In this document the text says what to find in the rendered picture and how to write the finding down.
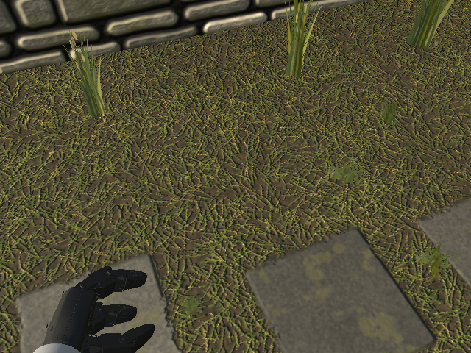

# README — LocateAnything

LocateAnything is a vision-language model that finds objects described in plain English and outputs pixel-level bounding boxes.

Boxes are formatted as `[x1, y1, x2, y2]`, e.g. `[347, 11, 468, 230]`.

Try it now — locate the robot left hand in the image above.
[43, 266, 155, 353]

